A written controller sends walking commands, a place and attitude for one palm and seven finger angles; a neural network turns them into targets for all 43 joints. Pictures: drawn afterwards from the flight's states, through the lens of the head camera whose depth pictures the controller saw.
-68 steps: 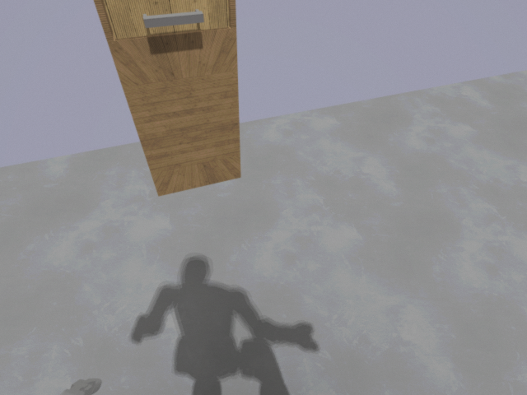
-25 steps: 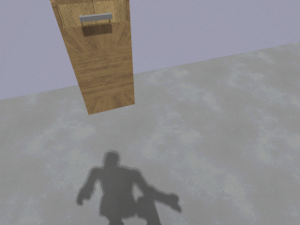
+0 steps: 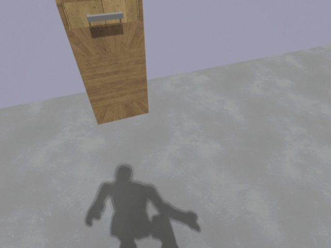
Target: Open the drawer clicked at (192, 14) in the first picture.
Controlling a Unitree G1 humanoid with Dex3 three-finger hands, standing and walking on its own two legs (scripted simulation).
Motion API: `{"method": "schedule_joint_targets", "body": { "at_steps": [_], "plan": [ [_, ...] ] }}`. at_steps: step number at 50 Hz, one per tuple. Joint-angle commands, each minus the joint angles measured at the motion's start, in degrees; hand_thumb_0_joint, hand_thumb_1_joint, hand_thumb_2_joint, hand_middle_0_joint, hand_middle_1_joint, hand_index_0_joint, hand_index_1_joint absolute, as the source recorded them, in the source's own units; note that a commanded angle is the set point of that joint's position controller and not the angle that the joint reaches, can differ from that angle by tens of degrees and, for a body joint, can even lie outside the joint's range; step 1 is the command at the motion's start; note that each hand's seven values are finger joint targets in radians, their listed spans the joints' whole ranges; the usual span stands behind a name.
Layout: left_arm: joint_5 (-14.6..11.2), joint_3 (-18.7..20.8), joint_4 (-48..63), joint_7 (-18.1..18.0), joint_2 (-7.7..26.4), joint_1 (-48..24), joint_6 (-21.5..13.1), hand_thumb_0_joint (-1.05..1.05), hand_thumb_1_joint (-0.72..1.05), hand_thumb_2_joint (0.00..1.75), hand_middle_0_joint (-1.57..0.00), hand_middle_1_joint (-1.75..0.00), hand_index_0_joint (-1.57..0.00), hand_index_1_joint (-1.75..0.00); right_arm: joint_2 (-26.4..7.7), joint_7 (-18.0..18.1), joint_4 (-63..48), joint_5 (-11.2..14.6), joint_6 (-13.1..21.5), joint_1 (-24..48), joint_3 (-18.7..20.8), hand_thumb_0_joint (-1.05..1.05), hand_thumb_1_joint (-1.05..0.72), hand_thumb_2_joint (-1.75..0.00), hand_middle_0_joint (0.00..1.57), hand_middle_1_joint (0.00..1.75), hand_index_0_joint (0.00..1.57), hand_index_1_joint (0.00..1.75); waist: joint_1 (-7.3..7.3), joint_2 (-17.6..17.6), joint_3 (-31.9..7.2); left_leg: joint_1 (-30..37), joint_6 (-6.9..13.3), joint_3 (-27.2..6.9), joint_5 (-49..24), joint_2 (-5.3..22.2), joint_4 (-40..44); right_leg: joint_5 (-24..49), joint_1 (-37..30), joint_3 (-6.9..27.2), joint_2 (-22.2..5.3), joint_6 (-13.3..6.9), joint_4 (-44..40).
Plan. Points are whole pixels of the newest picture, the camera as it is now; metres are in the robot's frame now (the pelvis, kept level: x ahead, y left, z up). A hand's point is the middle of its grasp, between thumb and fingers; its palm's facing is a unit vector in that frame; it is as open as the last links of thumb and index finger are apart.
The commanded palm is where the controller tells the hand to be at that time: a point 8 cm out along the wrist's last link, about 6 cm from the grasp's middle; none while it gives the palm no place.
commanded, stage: look at it before walking up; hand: left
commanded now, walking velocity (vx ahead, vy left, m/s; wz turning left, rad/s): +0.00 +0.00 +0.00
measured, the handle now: (104, 15) +1.18 +0.40 +0.06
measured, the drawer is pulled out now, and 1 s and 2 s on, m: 0.00 0.00 0.00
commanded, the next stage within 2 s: walk to a spot facing it in 0.08 s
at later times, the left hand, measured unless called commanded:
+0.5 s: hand out of the picture +0.06 +0.19 -0.19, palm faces -0.08 -0.98 -0.21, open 7.4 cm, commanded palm none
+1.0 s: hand (112, 224) +0.23 +0.18 -0.21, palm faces -0.15 -0.98 -0.16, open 7.4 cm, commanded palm none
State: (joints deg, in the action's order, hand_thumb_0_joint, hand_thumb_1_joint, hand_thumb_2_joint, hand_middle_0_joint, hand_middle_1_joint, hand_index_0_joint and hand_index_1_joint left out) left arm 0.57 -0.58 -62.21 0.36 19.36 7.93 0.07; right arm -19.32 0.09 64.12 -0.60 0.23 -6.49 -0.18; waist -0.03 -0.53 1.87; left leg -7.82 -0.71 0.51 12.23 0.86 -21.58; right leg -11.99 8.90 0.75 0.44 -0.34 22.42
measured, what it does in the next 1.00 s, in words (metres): walks ahead: left foot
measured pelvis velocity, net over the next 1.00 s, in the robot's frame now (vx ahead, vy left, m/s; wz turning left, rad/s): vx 0.26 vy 0.00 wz -0.26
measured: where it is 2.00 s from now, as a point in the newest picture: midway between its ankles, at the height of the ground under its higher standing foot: (190, 200)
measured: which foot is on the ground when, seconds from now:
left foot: down 0.00-0.56, up 0.58-0.90, down 0.92-1.00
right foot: down 0.00-0.92, up 0.94-1.00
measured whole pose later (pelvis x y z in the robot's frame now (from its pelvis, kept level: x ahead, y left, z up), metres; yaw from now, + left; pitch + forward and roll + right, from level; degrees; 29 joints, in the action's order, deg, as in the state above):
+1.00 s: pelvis +0.26 +0.00 -0.03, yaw -15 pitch -1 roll +0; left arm 0.7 3.3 -64.9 -0.2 9.4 24.4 -1.3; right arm -7.5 0.0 55.8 -1.6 4.5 -6.0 2.1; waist 1.9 -2.9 3.8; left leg -23.8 2.6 9.9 15.4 4.3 -39.8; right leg -27.2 13.6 1.9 0.6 -2.8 65.8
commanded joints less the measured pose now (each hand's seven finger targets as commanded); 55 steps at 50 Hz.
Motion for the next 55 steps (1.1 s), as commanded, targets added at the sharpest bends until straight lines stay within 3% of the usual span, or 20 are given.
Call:
{"method": "schedule_joint_targets", "body": {
  "at_steps": [1, 10, 14, 17, 22, 25, 26, 27, 28, 29, 31, 34, 41, 43, 44, 45, 46, 47, 50, 55],
  "plan": [
    [0.0, 2.5, 3.7, -1.0, 12.1, -2.9, -1.8, 0.0, 0.9, 0.9, -0.2, -0.3, -0.2, -0.3, -11.7, 0.7, -3.9, 0.1, 1.6, 2.8, 2.1, 0.0, -0.9, -0.9, 0.2, 0.3, 0.2, 0.3, 0.0, 0.2, -3.8, 1.2, 2.3, -5.2, -7.0, 6.0, 3.5, 7.5, -0.2, 6.3, -7.2, -1.5, -4.0],
    [-0.1, 1.8, 2.5, -1.2, 8.2, -0.8, -1.3, 0.0, 0.9, 0.9, -0.2, -0.3, -0.2, -0.3, -7.8, 0.6, -2.8, -0.1, 1.2, 1.4, 1.2, 0.0, -0.9, -0.9, 0.2, 0.3, 0.2, 0.3, 0.07, 0.4, -4.8, 2.1, 1.6, -4.1, -6.0, 6.1, 3.1, 6.7, -0.9, 6.0, -7.1, -1.0, -4.0],
    [0.6, 1.9, 2.3, -0.3, 5.4, 3.9, 0.6, 0.0, 0.9, 0.9, -0.2, -0.3, -0.2, -0.3, -4.9, 0.1, -2.5, -0.9, -0.1, -3.3, 1.1, 0.0, -0.9, -0.9, 0.2, 0.3, 0.2, 0.3, 0.36, -0.1, 3.2, -4.8, 1.7, -2.9, 19.0, 5.0, 2.1, -20.2, 6.3, 9.0, -4.8, -2.1, -4.3],
    [0.7, 2.8, 4.1, 0.4, 4.6, 5.7, 0.5, 0.0, 0.9, 0.9, -0.2, -0.3, -0.2, -0.3, -5.4, 0.1, -3.6, -0.9, 0.3, -5.8, 2.1, 0.0, -0.9, -0.9, 0.2, 0.3, 0.2, 0.3, 0.06, 1.2, 6.3, -6.0, 3.4, -4.8, 23.6, 6.8, 1.3, -22.1, 10.7, 9.1, -2.8, -3.4, -0.1],
    [0.6, 3.3, 7.3, 1.0, -0.5, 5.4, -1.4, 0.0, 0.9, 0.9, -0.2, -0.3, -0.2, -0.3, -6.5, 0.7, -4.0, -0.5, 2.0, -12.7, 4.1, 0.0, -0.9, -0.9, 0.2, 0.3, 0.2, 0.3, -1.89, 11.6, 4.9, 4.7, 10.2, -14.6, 14.8, 18.0, 6.1, -13.6, 21.1, -1.8, 0.8, -1.6, 18.6],
    [0.7, 3.8, 6.2, 1.2, -2.7, 9.4, -2.4, 0.0, 0.9, 0.9, -0.2, -0.3, -0.2, -0.3, -3.9, 1.0, -3.6, -0.7, 2.5, -12.3, 3.7, 0.0, -0.9, -0.9, 0.2, 0.3, 0.2, 0.3, 0.88, 8.3, 4.3, 0.1, 7.9, -5.0, -5.5, 15.8, -4.4, -10.7, 10.2, -4.3, -1.0, -1.7, 10.7],
    [0.8, 4.5, 3.6, 1.1, -1.5, 17.4, -2.8, 0.0, 0.9, 0.9, -0.2, -0.3, -0.2, -0.3, -2.3, 0.9, -4.5, -0.5, 2.6, -10.1, 3.4, 0.0, -0.9, -0.9, 0.2, 0.3, 0.2, 0.3, 4.72, 2.0, 0.6, -9.3, 4.7, 2.0, -7.4, 10.8, -17.4, -5.0, -4.6, 0.1, -2.3, -3.6, 4.2],
    [1.0, 6.1, 0.4, 0.0, 4.8, 27.1, -3.5, 0.0, 0.9, 0.9, -0.2, -0.3, -0.2, -0.3, 1.6, 0.3, -7.4, 0.1, 3.3, -6.2, 2.7, 0.0, -0.9, -0.9, 0.2, 0.3, 0.2, 0.3, 7.78, -17.9, -1.0, -26.9, 0.9, 10.1, 5.5, 3.1, -36.1, 2.5, -17.1, 22.7, -15.8, -9.3, -3.4],
    [0.0, 5.8, -1.5, -0.9, 5.1, 32.4, -3.9, 0.0, 0.9, 0.9, -0.2, -0.3, -0.2, -0.3, 0.6, 0.2, -10.2, -0.3, 3.8, 0.7, 2.7, 0.0, -0.9, -0.9, 0.2, 0.3, 0.2, 0.3, 9.98, -18.1, 2.1, -33.8, 0.7, 5.1, 20.0, 2.2, -43.8, 16.1, -16.5, 33.5, -20.8, -13.0, -6.6],
    [0.5, 5.2, -1.4, -1.5, 2.9, 31.1, -3.8, 0.0, 0.9, 0.9, -0.2, -0.3, -0.2, -0.3, 1.8, 0.2, -10.5, -0.4, 3.8, 3.1, 2.9, 0.0, -0.9, -0.9, 0.2, 0.3, 0.2, 0.3, 8.84, -8.4, 5.0, -37.6, 0.4, 2.2, 18.3, 4.3, -47.5, 21.0, -15.3, 31.7, -21.6, -16.2, -5.7],
    [0.9, 4.5, 0.0, -1.9, 0.1, 25.9, -3.9, 0.0, 0.9, 0.9, -0.2, -0.3, -0.2, -0.3, 3.8, -0.1, -9.6, -0.7, 3.5, 1.4, 3.1, 0.0, -0.9, -0.9, 0.2, 0.3, 0.2, 0.3, 4.79, -1.6, 4.5, -36.9, -0.3, 1.2, 13.5, 6.6, -46.6, 17.9, -12.8, 23.8, -18.8, -14.7, -4.9],
    [1.0, 4.1, 0.5, -2.0, -1.6, 21.7, -4.5, 0.0, 0.9, 0.9, -0.2, -0.3, -0.2, -0.3, 5.9, -0.9, -8.6, -0.5, 2.2, -1.2, 3.5, 0.0, -0.9, -0.9, 0.2, 0.3, 0.2, 0.3, 1.44, -4.4, 4.5, -32.1, -1.4, 3.4, 7.1, 6.6, -40.4, 15.8, -5.7, 14.9, -14.9, -12.0, -8.1],
    [0.8, 4.6, -0.9, -2.2, -1.7, 20.7, -4.7, 0.0, 0.9, 0.9, -0.2, -0.3, -0.2, -0.3, 7.3, -1.9, -11.0, 0.1, 3.0, 1.8, 3.4, 0.0, -0.9, -0.9, 0.2, 0.3, 0.2, 0.3, 0.73, -7.2, 5.6, -17.4, 0.7, 7.8, -1.5, 2.6, -19.9, 23.7, -1.4, 7.7, -10.3, -7.9, -7.9],
    [0.6, 5.1, -0.8, -2.1, -1.1, 19.4, -4.6, 0.0, 0.9, 0.9, -0.2, -0.3, -0.2, -0.3, 5.7, -1.0, -8.8, -0.3, 3.6, -6.0, 4.1, 0.0, -0.9, -0.9, 0.2, 0.3, 0.2, 0.3, -3.09, -6.2, 1.5, -5.3, 1.7, 9.0, -3.9, 0.0, -14.3, 32.3, -0.9, 5.5, -8.8, -6.7, 1.8],
    [0.4, 5.2, -0.4, -2.0, -1.4, 18.7, -4.6, 0.0, 0.9, 0.9, -0.2, -0.3, -0.2, -0.3, 3.9, -0.2, -6.3, -0.6, 3.8, -14.3, 4.6, 0.0, -0.9, -0.9, 0.2, 0.3, 0.2, 0.3, -6.53, -4.1, -2.8, 4.3, 2.5, 7.3, -4.7, 0.6, -11.5, 32.6, 1.4, 4.9, -7.4, -5.7, 12.3],
    [-0.1, 5.3, 0.4, -1.5, -3.9, 20.7, -4.4, 0.0, 0.9, 0.9, -0.2, -0.3, -0.2, -0.3, -0.8, 0.6, -4.3, -1.4, 3.9, -21.8, 5.7, 0.0, -0.9, -0.9, 0.2, 0.3, 0.2, 0.3, -8.73, 3.6, -9.3, 16.9, 5.2, -3.6, -1.2, 9.4, -9.4, 20.2, 9.9, 3.0, -3.5, -4.3, 26.4],
    [-0.7, 4.9, 1.7, -0.8, -7.4, 23.1, -4.4, 0.0, 0.9, 0.9, -0.2, -0.3, -0.2, -0.3, -6.3, 0.8, -3.7, -1.8, 4.0, -26.3, 6.9, 0.0, -0.9, -0.9, 0.2, 0.3, 0.2, 0.3, -7.66, 18.0, -14.0, 22.6, 11.2, -25.9, 1.1, 25.7, 0.7, -17.0, 20.4, -2.0, 3.8, -2.7, 47.1],
    [-0.2, 4.3, 3.6, -0.9, -7.3, 19.5, -4.4, 0.0, 0.9, 0.9, -0.2, -0.3, -0.2, -0.3, -5.8, 1.0, -4.5, -0.8, 3.5, -23.9, 6.4, 0.0, -0.9, -0.9, 0.2, 0.3, 0.2, 0.3, -6.55, 12.7, -11.0, 16.4, 13.7, -32.4, 8.4, 28.7, 6.6, -19.4, 24.3, 1.8, 1.2, -3.3, 55.4],
    [1.1, 4.9, 4.2, 0.3, -7.7, 13.1, -3.0, 0.0, 0.9, 0.9, -0.2, -0.3, -0.2, -0.3, 4.0, 1.1, -6.7, -1.0, 4.5, -11.9, 4.2, 0.0, -0.9, -0.9, 0.2, 0.3, 0.2, 0.3, -1.63, 7.3, 3.1, -4.2, 9.8, -16.0, 13.6, 22.5, 10.7, -8.3, 26.4, 1.4, -5.8, -2.6, 56.2],
    [1.7, 5.5, 6.2, 1.4, -9.3, 13.0, 0.2, 0.0, 0.9, 0.9, -0.2, -0.3, -0.2, -0.3, 4.7, 1.2, -7.3, -1.1, 5.5, -9.4, 4.5, 0.0, -0.9, -0.9, 0.2, 0.3, 0.2, 0.3, 2.17, 6.9, 3.0, -11.1, 8.2, 1.6, 4.9, 18.0, 12.1, -2.5, 22.5, -1.6, -8.0, -0.3, 43.1]
  ]
}}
